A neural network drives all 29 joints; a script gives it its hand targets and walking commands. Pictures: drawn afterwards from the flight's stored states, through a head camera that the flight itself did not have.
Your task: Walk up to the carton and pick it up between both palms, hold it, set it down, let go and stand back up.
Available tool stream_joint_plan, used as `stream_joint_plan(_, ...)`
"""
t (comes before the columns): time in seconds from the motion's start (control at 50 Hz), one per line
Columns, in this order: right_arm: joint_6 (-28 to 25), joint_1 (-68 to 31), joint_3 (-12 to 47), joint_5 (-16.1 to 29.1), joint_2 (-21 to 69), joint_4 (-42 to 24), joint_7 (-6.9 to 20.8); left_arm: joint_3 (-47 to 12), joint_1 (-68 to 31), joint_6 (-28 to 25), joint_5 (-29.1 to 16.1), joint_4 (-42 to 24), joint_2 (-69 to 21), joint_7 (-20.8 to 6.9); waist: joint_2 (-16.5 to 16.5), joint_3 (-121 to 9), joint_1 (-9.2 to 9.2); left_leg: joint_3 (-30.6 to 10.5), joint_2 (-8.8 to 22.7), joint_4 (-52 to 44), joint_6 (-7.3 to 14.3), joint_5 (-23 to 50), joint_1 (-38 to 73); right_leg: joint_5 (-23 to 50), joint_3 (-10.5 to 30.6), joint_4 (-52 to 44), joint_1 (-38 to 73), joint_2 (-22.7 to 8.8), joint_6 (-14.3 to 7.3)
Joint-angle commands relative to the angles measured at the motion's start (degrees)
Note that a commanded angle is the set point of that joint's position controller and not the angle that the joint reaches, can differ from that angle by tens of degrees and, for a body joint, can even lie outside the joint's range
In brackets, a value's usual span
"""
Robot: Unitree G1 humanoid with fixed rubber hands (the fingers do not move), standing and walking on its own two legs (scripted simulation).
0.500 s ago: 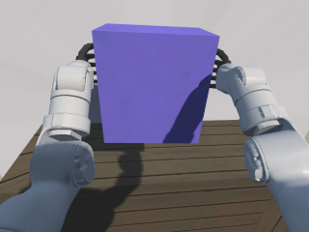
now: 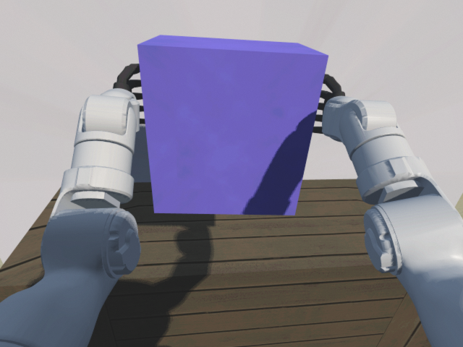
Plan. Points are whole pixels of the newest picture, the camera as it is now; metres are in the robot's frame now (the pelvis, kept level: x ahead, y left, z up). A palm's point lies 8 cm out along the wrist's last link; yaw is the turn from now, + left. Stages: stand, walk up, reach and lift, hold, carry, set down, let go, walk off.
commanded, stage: hold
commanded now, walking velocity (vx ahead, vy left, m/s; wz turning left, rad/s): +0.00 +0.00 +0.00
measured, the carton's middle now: (227, 125) +0.41 +0.01 +0.29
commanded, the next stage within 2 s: none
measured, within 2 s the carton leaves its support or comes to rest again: neither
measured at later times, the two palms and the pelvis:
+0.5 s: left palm (115, 104) +0.36 +0.19 +0.33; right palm (328, 106) +0.36 -0.15 +0.34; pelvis +0.00 +0.00 +0.00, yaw +1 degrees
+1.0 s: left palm (117, 105) +0.37 +0.18 +0.33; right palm (328, 108) +0.37 -0.15 +0.34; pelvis +0.00 +0.00 +0.00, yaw +1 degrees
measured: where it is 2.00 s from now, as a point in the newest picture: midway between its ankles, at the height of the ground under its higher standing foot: outside the picture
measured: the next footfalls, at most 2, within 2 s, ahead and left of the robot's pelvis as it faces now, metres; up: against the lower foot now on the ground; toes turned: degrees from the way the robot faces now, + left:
none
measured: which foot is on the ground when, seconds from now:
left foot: down 0.00-1.00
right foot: down 0.00-1.00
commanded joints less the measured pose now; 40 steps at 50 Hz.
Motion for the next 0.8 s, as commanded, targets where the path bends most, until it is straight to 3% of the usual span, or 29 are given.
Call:
stream_joint_plan(0.0,-3.2,-51.5,2.9,11.1,33.6,-20.0,11.3,-12.0,-46.8,-4.6,-14.7,-10.0,-37.5,-11.0,4.2,-15.6,-0.53,1.5,-1.2,-1.5,-1.8,11.7,12.3,6.4,1.1,-3.8,-2.4,-0.5,2.0)
stream_joint_plan(0.02,-3.4,-53.3,3.4,11.0,34.2,-20.1,11.4,-11.1,-47.2,-4.6,-14.2,-8.9,-36.8,-10.9,3.3,-14.2,0.44,1.6,-1.4,-1.4,-1.4,11.4,11.6,5.9,1.0,-4.0,-3.2,-0.6,2.2)
stream_joint_plan(0.06,-3.5,-53.2,3.2,11.2,34.2,-21.0,11.5,-11.2,-47.8,-4.7,-14.2,-10.2,-37.0,-10.6,3.8,-16.5,0.22,1.5,-1.4,-1.5,-1.5,11.2,12.7,5.6,1.0,-4.0,-2.8,-0.6,2.3)
stream_joint_plan(0.08,-4.6,-57.6,4.8,12.7,35.9,-24.3,11.8,-9.5,-48.3,-4.7,-13.4,-12.6,-36.2,-10.1,4.3,-20.4,3.66,0.5,-2.0,0.6,-0.9,17.2,14.7,8.9,0.2,-3.8,-0.5,-0.2,2.8)
stream_joint_plan(0.1,-4.2,-55.0,4.8,12.6,34.1,-22.8,11.7,-9.4,-47.5,-4.4,-13.1,-11.4,-35.5,-9.7,3.6,-19.0,2.09,0.8,-1.9,1.1,-1.1,18.4,16.2,10.0,0.3,-4.2,-1.4,-0.1,3.0)
stream_joint_plan(0.18,-4.0,-51.8,3.6,10.9,32.8,-19.0,11.5,-9.5,-45.7,-4.0,-12.5,-10.2,-34.8,-10.4,2.4,-13.8,0.77,1.1,-1.5,-1.0,-0.9,13.1,14.2,6.0,0.5,-5.3,-3.0,-0.7,3.0)
stream_joint_plan(0.3,-4.2,-52.5,1.0,8.6,32.6,-16.8,11.7,-10.2,-47.4,-4.6,-13.4,-9.1,-36.1,-11.2,3.5,-11.9,-0.34,1.1,-1.3,-2.6,-1.4,8.0,10.9,3.5,1.0,-5.2,-3.0,-1.0,1.9)
stream_joint_plan(0.48,-4.5,-52.6,1.3,8.9,32.3,-16.6,11.8,-10.2,-47.6,-4.9,-13.4,-9.6,-36.1,-11.1,4.6,-14.2,-0.2,0.8,-1.2,-2.2,-1.9,10.4,11.4,5.2,0.8,-4.7,-1.3,-0.8,1.8)
stream_joint_plan(0.78,-4.6,-52.8,3.0,10.5,33.6,-19.4,11.5,-10.4,-46.8,-4.5,-13.3,-11.1,-35.3,-10.7,2.8,-14.9,0.43,1.0,-1.7,-1.1,-1.0,12.7,13.2,6.5,0.4,-5.0,-1.8,-0.8,2.8)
